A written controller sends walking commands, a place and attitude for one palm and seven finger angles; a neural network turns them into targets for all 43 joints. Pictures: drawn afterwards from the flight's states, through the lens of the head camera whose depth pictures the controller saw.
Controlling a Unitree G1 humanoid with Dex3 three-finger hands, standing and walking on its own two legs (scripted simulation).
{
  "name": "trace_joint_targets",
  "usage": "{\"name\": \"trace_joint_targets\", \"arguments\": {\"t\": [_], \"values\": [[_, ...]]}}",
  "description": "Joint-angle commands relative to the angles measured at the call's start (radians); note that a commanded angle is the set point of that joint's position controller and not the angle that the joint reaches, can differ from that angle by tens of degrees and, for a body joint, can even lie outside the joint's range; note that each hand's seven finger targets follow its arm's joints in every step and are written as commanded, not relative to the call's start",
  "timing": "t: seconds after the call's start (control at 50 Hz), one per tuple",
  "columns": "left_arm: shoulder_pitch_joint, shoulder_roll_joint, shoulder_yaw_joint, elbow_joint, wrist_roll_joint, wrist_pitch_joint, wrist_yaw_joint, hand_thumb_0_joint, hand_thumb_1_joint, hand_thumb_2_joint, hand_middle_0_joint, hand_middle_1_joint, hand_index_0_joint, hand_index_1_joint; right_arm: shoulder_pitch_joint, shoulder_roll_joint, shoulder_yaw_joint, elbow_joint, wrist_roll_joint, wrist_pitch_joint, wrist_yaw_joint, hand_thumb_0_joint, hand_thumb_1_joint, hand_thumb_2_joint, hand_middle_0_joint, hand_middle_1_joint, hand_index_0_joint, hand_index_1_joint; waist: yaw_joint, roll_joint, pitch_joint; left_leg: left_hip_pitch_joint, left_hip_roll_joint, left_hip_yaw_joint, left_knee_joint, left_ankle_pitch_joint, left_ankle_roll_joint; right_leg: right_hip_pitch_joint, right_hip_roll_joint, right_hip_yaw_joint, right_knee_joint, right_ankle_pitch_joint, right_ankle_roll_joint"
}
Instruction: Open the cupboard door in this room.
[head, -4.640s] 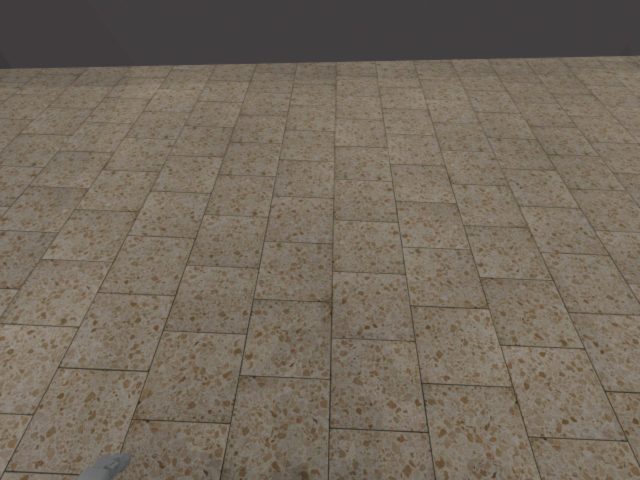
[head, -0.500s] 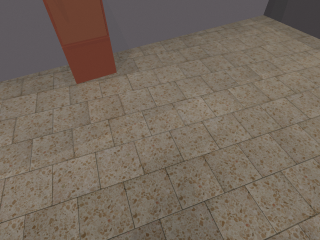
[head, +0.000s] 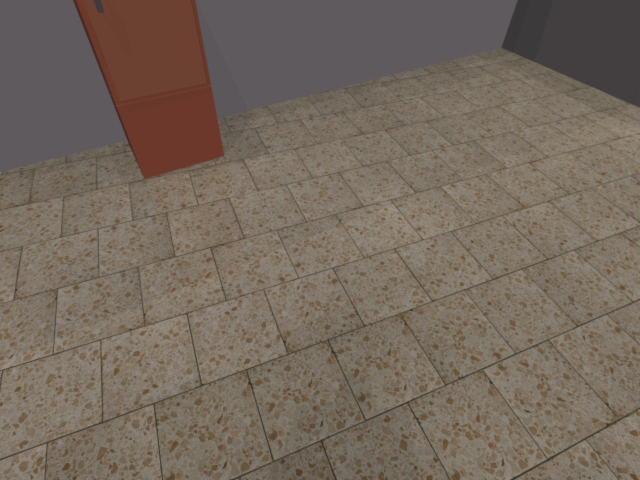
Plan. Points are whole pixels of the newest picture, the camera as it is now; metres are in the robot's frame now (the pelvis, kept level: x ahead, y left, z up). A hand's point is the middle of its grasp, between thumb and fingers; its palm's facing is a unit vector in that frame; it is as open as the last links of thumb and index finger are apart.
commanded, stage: stand and wait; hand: left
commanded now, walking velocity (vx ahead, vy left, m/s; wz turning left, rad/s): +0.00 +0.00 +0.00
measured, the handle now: out of the picture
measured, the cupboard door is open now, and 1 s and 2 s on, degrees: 0 0 0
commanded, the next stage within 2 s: turn or walk to find it in 0.28 s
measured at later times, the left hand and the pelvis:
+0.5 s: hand out of the picture -0.02 +0.14 -0.18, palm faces +0.06 -0.98 -0.16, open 7.3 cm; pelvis +0.00 -0.01 +0.00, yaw +1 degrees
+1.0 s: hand out of the picture +0.00 +0.16 -0.19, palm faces +0.17 -0.97 -0.19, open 7.4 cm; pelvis -0.01 -0.02 -0.02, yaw +8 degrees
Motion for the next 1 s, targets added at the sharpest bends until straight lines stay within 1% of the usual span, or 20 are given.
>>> {"name": "trace_joint_targets", "arguments": {"t": [0.0, 0.1, 0.22, 0.24, 0.26, 0.36, 0.4, 0.44, 0.52, 0.66, 0.7, 0.74, 0.78, 0.82, 0.88, 0.9, 0.92, 0.94, 0.96, 0.98], "values": [[0.065, 0.062, 0.009, -0.023, -0.004, -0.01, 0.007, 0.0, 0.9, 0.9, -0.2, -0.3, -0.2, -0.3, 0.05, -0.112, -0.025, -0.031, 0.005, -0.021, -0.008, 0.0, -0.9, -0.9, 0.2, 0.3, 0.2, 0.3, 0.008, -0.002, 0.09, -0.147, 0.145, -0.14, -0.147, -0.047, 0.004, 0.009, -0.056, 0.063, -0.049, -0.002, -0.015], [0.065, 0.06, 0.011, -0.022, -0.004, -0.012, 0.01, 0.0, 0.9, 0.9, -0.2, -0.3, -0.2, -0.3, 0.073, -0.1, -0.025, -0.02, 0.006, -0.023, -0.008, 0.0, -0.9, -0.9, 0.2, 0.3, 0.2, 0.3, 0.007, -0.006, 0.098, -0.152, 0.144, -0.134, -0.143, -0.034, 0.005, 0.003, -0.058, 0.062, -0.042, 0.006, -0.016], [0.068, 0.058, 0.012, -0.021, -0.004, -0.015, 0.012, 0.0, 0.9, 0.9, -0.2, -0.3, -0.2, -0.3, 0.085, -0.088, -0.026, -0.015, 0.006, -0.023, -0.008, 0.0, -0.9, -0.9, 0.2, 0.3, 0.2, 0.3, 0.003, 0.009, 0.101, -0.147, 0.14, -0.122, -0.134, -0.029, 0.003, -0.012, -0.058, 0.072, -0.044, 0.006, -0.02], [0.07, 0.059, 0.012, -0.022, -0.004, -0.016, 0.013, 0.0, 0.9, 0.9, -0.2, -0.3, -0.2, -0.3, 0.09, -0.091, -0.026, -0.016, 0.007, -0.022, -0.007, 0.0, -0.9, -0.9, 0.2, 0.3, 0.2, 0.3, 0.002, 0.0, 0.098, -0.147, 0.14, -0.123, -0.129, -0.035, 0.002, -0.01, -0.056, 0.074, -0.044, -0.001, -0.021], [0.069, 0.058, 0.012, -0.022, -0.004, -0.016, 0.013, 0.0, 0.9, 0.9, -0.2, -0.3, -0.2, -0.3, 0.088, -0.09, -0.026, -0.016, 0.006, -0.023, -0.008, 0.0, -0.9, -0.9, 0.2, 0.3, 0.2, 0.3, 0.002, 0.01, 0.104, -0.149, 0.138, -0.12, -0.129, -0.038, 0.002, -0.018, -0.057, 0.075, -0.045, -0.005, -0.021], [0.053, 0.067, 0.026, -0.045, -0.003, -0.011, 0.017, 0.0, 0.9, 0.9, -0.2, -0.3, -0.2, -0.3, 0.072, -0.092, -0.031, -0.037, 0.005, -0.012, -0.001, 0.0, -0.9, -0.9, 0.2, 0.3, 0.2, 0.3, 0.001, 0.011, 0.098, -0.195, 0.135, -0.136, -0.08, 0.012, 0.006, -0.02, -0.068, 0.05, -0.003, -0.026, -0.015], [0.06, 0.06, 0.026, -0.046, -0.002, -0.012, 0.017, 0.0, 0.9, 0.9, -0.2, -0.3, -0.2, -0.3, 0.067, -0.086, -0.031, -0.041, 0.003, -0.012, -0.002, 0.0, -0.9, -0.9, 0.2, 0.3, 0.2, 0.3, 0.003, 0.015, 0.093, -0.188, 0.132, -0.133, -0.073, 0.005, 0.006, -0.035, -0.068, 0.06, -0.01, -0.039, -0.018], [0.058, 0.057, 0.025, -0.047, -0.001, -0.014, 0.017, 0.0, 0.9, 0.9, -0.2, -0.3, -0.2, -0.3, 0.071, -0.086, -0.032, -0.046, 0.004, -0.012, -0.002, 0.0, -0.9, -0.9, 0.2, 0.3, 0.2, 0.3, -0.003, 0.021, 0.078, -0.174, 0.128, -0.135, -0.061, 0.003, 0.005, -0.041, -0.068, 0.062, -0.015, -0.047, -0.021], [0.051, 0.063, 0.022, -0.048, -0.002, -0.022, 0.014, 0.0, 0.9, 0.9, -0.2, -0.3, -0.2, -0.3, 0.068, -0.081, -0.031, -0.046, 0.003, -0.014, -0.002, 0.0, -0.9, -0.9, 0.2, 0.3, 0.2, 0.3, -0.008, -0.001, 0.071, -0.149, 0.12, -0.119, -0.048, 0.026, -0.002, -0.05, -0.076, 0.081, -0.039, -0.047, -0.028], [0.041, 0.089, 0.023, -0.046, -0.003, -0.031, 0.011, 0.0, 0.9, 0.9, -0.2, -0.3, -0.2, -0.3, 0.047, -0.108, -0.032, -0.048, 0.004, -0.022, -0.004, 0.0, -0.9, -0.9, 0.2, 0.3, 0.2, 0.3, -0.008, 0.002, 0.058, -0.112, 0.127, -0.113, -0.052, 0.062, -0.003, -0.038, -0.074, 0.083, -0.053, -0.008, -0.035], [0.041, 0.08, 0.025, -0.05, -0.005, -0.027, 0.013, 0.0, 0.9, 0.9, -0.2, -0.3, -0.2, -0.3, 0.05, -0.093, -0.029, -0.051, 0.003, -0.017, -0.001, 0.0, -0.9, -0.9, 0.2, 0.3, 0.2, 0.3, -0.008, -0.003, 0.047, -0.132, 0.124, -0.111, -0.035, 0.086, -0.009, -0.017, -0.083, 0.074, -0.036, 0.004, -0.032], [0.04, 0.088, 0.034, -0.06, -0.004, -0.02, 0.016, 0.0, 0.9, 0.9, -0.2, -0.3, -0.2, -0.3, 0.041, -0.097, -0.032, -0.06, 0.003, -0.008, 0.002, 0.0, -0.9, -0.9, 0.2, 0.3, 0.2, 0.3, -0.002, -0.007, 0.065, -0.172, 0.118, -0.112, -0.011, 0.078, -0.01, -0.019, -0.092, 0.068, -0.025, -0.024, -0.032], [0.031, 0.108, 0.043, -0.074, -0.003, -0.014, 0.016, 0.0, 0.9, 0.9, -0.2, -0.3, -0.2, -0.3, 0.032, -0.097, -0.034, -0.072, 0.0, 0.002, 0.005, 0.0, -0.9, -0.9, 0.2, 0.3, 0.2, 0.3, 0.002, -0.049, 0.083, -0.222, 0.097, -0.101, 0.027, 0.029, -0.014, -0.03, -0.12, 0.088, -0.046, -0.11, -0.041], [0.017, 0.133, 0.057, -0.092, -0.001, -0.007, 0.015, 0.0, 0.9, 0.9, -0.2, -0.3, -0.2, -0.3, 0.032, -0.097, -0.039, -0.086, -0.003, 0.011, 0.008, 0.0, -0.9, -0.9, 0.2, 0.3, 0.2, 0.3, 0.002, -0.083, 0.077, -0.24, 0.074, -0.077, 0.096, -0.003, -0.02, -0.05, -0.167, 0.116, -0.085, -0.193, -0.065], [-0.012, 0.163, 0.075, -0.127, 0.003, -0.003, 0.017, 0.0, 0.9, 0.9, -0.2, -0.3, -0.2, -0.3, 0.038, -0.097, -0.051, -0.101, -0.006, 0.022, 0.011, 0.0, -0.9, -0.9, 0.2, 0.3, 0.2, 0.3, -0.002, -0.131, 0.028, -0.225, 0.063, -0.044, 0.244, -0.062, -0.028, -0.072, -0.249, 0.152, -0.133, -0.232, -0.117], [-0.031, 0.17, 0.079, -0.139, 0.004, -0.002, 0.016, 0.0, 0.9, 0.9, -0.2, -0.3, -0.2, -0.3, 0.039, -0.101, -0.054, -0.106, -0.006, 0.025, 0.013, 0.0, -0.9, -0.9, 0.2, 0.3, 0.2, 0.3, -0.005, -0.138, 0.016, -0.227, 0.068, -0.04, 0.288, -0.109, -0.032, -0.077, -0.268, 0.146, -0.135, -0.223, -0.132], [-0.042, 0.172, 0.083, -0.15, 0.007, -0.002, 0.016, 0.0, 0.9, 0.9, -0.2, -0.3, -0.2, -0.3, 0.028, -0.103, -0.058, -0.115, -0.007, 0.027, 0.015, 0.0, -0.9, -0.9, 0.2, 0.3, 0.2, 0.3, -0.004, -0.127, 0.018, -0.225, 0.074, -0.036, 0.32, -0.142, -0.034, -0.094, -0.281, 0.144, -0.133, -0.203, -0.143], [-0.062, 0.17, 0.087, -0.159, 0.01, 0.001, 0.018, 0.0, 0.9, 0.9, -0.2, -0.3, -0.2, -0.3, 0.028, -0.101, -0.062, -0.124, -0.006, 0.029, 0.018, 0.0, -0.9, -0.9, 0.2, 0.3, 0.2, 0.3, -0.012, -0.11, 0.022, -0.218, 0.09, -0.032, 0.321, -0.155, -0.035, -0.115, -0.291, 0.122, -0.118, -0.193, -0.144], [-0.072, 0.173, 0.089, -0.169, 0.01, 0.002, 0.016, 0.0, 0.9, 0.9, -0.2, -0.3, -0.2, -0.3, 0.03, -0.096, -0.061, -0.127, -0.006, 0.029, 0.021, 0.0, -0.9, -0.9, 0.2, 0.3, 0.2, 0.3, -0.015, -0.097, 0.031, -0.2, 0.099, -0.026, 0.283, -0.141, -0.035, -0.138, -0.289, 0.091, -0.092, -0.178, -0.137], [-0.082, 0.167, 0.088, -0.172, 0.009, 0.004, 0.014, 0.0, 0.9, 0.9, -0.2, -0.3, -0.2, -0.3, 0.047, -0.093, -0.059, -0.123, -0.005, 0.024, 0.022, 0.0, -0.9, -0.9, 0.2, 0.3, 0.2, 0.3, -0.024, -0.071, 0.023, -0.156, 0.105, -0.044, 0.194, -0.086, -0.031, -0.16, -0.262, 0.054, -0.039, -0.171, -0.113]]}}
